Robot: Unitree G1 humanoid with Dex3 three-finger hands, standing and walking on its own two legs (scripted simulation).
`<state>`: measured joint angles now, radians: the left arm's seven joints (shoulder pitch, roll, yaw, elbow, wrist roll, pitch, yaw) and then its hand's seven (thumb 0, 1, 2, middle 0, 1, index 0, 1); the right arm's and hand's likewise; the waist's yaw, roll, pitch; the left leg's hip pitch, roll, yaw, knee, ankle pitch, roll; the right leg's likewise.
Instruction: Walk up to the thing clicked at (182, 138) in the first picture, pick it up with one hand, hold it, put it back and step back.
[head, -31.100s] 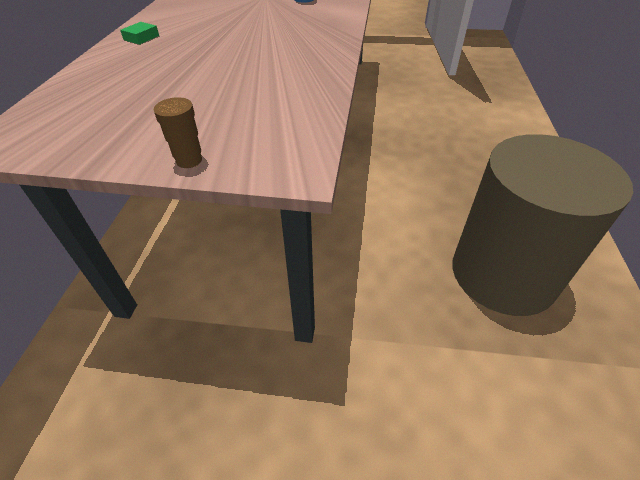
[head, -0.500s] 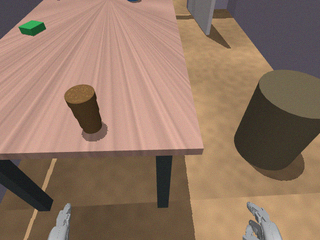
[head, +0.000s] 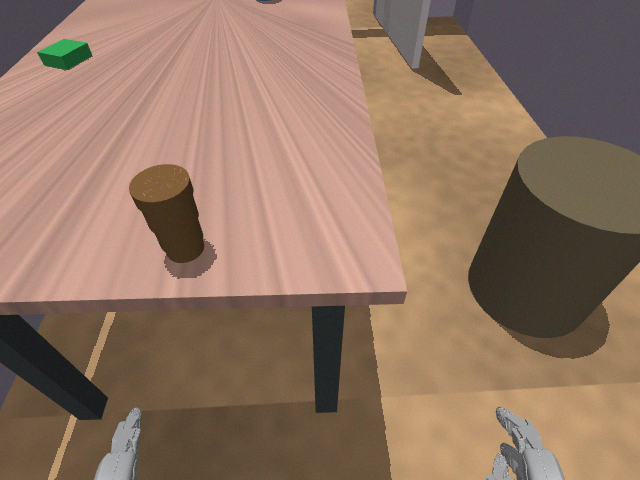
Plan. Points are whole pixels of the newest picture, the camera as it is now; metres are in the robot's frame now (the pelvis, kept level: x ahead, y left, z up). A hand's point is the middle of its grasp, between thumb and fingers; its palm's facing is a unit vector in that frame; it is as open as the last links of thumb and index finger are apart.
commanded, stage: home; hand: left
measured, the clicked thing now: (173, 218) +0.46 +0.21 +0.09
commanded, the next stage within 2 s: stand in 1.00 s
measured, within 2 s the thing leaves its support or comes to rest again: neither
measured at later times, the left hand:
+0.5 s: hand out of the picture +0.17 +0.18 -0.05, palm faces +0.12 -0.95 -0.29, open 17.6 cm
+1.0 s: hand out of the picture +0.15 +0.21 -0.10, palm faces -0.03 -0.94 -0.35, open 17.6 cm
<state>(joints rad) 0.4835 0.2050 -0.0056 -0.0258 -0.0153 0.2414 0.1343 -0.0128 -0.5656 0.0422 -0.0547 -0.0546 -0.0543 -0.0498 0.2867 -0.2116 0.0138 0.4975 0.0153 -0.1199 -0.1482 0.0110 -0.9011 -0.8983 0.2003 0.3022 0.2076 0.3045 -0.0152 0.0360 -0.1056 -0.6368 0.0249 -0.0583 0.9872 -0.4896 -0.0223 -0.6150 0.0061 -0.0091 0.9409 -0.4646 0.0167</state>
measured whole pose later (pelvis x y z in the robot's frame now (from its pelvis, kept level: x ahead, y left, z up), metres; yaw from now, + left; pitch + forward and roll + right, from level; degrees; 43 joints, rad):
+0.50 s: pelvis +0.00 +0.00 +0.00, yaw +0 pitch +8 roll -2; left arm 0.48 0.20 -0.01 -0.03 -0.01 0.26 0.13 -0.01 -0.57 0.04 -0.05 -0.05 -0.05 -0.05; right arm 0.28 -0.21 0.02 0.50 0.01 -0.13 -0.16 0.01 -0.90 -0.90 0.20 0.30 0.21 0.30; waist -0.01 0.04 -0.11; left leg -0.64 0.03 -0.06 0.99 -0.50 -0.02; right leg -0.61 0.01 -0.01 0.94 -0.47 0.02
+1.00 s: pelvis +0.00 +0.00 +0.01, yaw +0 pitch +2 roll +1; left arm 0.26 0.31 -0.01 0.50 0.05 0.04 0.03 -0.01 -0.57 0.04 -0.06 -0.05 -0.06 -0.05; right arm 0.19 -0.29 -0.01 0.75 -0.06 -0.03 -0.02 0.01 -0.90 -0.90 0.20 0.30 0.21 0.30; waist 0.02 -0.02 0.00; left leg -0.48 0.00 -0.03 0.89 -0.45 -0.01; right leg -0.49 -0.02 0.01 0.90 -0.46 0.01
